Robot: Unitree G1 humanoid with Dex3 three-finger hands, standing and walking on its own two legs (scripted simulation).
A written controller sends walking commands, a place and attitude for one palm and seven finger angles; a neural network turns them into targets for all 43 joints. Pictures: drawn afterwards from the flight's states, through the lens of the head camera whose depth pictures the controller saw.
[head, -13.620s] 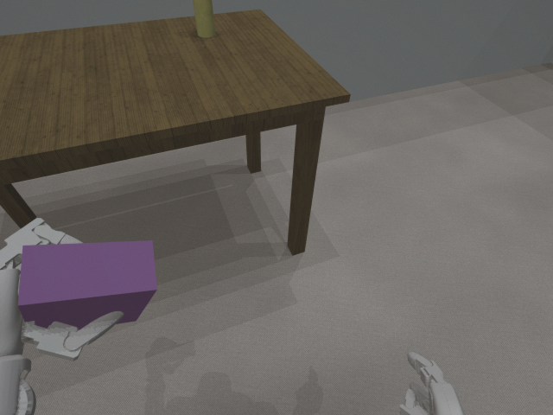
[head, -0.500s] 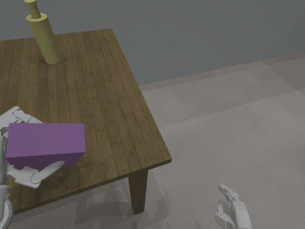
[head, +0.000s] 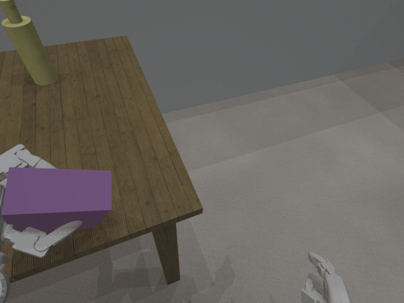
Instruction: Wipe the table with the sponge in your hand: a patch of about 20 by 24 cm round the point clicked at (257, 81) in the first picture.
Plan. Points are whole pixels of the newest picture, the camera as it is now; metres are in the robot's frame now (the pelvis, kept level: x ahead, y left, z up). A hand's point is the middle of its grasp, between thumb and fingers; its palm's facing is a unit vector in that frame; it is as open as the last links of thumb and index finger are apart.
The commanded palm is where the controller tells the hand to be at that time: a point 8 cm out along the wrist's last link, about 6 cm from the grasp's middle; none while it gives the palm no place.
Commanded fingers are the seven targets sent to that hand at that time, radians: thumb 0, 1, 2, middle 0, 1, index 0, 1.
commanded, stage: shuffle to correct the standing spot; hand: left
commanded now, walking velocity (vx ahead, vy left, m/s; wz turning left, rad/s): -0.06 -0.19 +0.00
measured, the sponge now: (74, 203) +0.23 +0.21 +0.14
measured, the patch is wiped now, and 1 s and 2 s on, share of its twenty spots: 0.00 0.00 0.00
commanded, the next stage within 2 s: come to a stop and stand still in 0.58 s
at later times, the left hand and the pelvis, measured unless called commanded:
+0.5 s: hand (37, 206) +0.21 +0.24 +0.16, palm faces +0.33 -0.85 -0.41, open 9.7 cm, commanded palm +0.15 +0.28 +0.18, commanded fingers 0.00 0.10 1.30 -1.20 -1.60 -1.20 -1.60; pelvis -0.01 +0.00 +0.00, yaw +1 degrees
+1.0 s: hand (42, 208) +0.21 +0.24 +0.15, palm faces +0.25 -0.88 -0.41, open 9.7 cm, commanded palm +0.15 +0.30 +0.18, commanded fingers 0.00 0.10 1.30 -1.20 -1.60 -1.20 -1.60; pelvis -0.01 +0.02 +0.00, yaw +0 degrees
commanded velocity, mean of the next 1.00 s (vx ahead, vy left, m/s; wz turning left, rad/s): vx -0.04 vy -0.12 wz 0.00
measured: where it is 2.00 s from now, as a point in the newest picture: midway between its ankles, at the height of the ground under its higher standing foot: outside the picture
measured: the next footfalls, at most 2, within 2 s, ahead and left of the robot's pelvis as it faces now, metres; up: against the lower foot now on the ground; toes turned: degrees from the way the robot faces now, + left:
none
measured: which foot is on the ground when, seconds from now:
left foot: down 0.00-1.00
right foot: down 0.00-1.00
